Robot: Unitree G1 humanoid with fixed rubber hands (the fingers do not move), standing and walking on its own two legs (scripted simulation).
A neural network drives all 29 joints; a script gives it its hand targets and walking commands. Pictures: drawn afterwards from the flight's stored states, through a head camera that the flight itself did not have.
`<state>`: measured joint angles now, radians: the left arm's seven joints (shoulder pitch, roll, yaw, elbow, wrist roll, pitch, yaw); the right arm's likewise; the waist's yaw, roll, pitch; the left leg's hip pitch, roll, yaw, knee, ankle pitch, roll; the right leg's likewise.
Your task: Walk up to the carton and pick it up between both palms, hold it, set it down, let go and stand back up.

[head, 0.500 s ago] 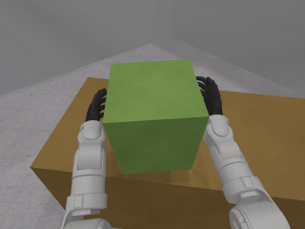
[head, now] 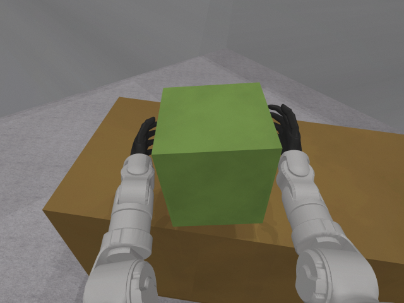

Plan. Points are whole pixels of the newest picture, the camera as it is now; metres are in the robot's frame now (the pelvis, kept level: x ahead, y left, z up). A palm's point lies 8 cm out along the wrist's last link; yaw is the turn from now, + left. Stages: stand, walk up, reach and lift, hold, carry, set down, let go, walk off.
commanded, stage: set down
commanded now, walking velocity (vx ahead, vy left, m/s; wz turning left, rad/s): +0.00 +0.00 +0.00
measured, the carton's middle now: (214, 157) +0.41 +0.00 +0.08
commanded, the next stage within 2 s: none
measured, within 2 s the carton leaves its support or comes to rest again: rests again in 1.86 s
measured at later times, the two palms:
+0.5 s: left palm (142, 159) +0.41 +0.16 +0.06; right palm (272, 148) +0.43 -0.14 +0.09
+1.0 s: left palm (150, 164) +0.41 +0.14 +0.04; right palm (277, 160) +0.42 -0.16 +0.07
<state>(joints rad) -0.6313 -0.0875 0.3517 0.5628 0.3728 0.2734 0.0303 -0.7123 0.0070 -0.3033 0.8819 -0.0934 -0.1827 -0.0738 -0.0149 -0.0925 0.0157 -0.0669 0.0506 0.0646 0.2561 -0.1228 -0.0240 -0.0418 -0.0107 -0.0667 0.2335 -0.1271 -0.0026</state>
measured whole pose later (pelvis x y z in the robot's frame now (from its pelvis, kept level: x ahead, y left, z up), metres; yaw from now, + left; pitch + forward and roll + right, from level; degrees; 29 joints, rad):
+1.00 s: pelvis +0.03 +0.00 +0.00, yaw -1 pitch +5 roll +0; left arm -0.64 -0.10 0.43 0.80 0.35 0.00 0.07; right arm -0.71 0.02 -0.42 1.02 -0.22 -0.34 -0.05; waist 0.01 -0.03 -0.02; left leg -0.22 0.06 0.09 0.30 -0.16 -0.02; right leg -0.20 -0.01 -0.06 0.26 -0.15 0.00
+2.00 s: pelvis +0.02 +0.00 +0.00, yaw -2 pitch +6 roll +0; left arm -0.67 -0.16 0.55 0.80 0.43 -0.10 0.03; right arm -0.67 0.08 -0.61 0.92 -0.41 -0.35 0.00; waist 0.01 -0.05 0.01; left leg -0.24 0.05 0.11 0.26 -0.13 -0.02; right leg -0.25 -0.02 -0.06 0.28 -0.14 0.00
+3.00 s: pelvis +0.02 +0.00 -0.02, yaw -4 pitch +18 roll -1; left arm -0.73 0.01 0.24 1.16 0.11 -0.30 0.18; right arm -0.77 -0.10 -0.16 1.24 0.03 -0.35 -0.07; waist 0.03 -0.03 -0.16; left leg -0.56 0.09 0.12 0.47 -0.22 -0.02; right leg -0.55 0.01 -0.04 0.42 -0.19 0.00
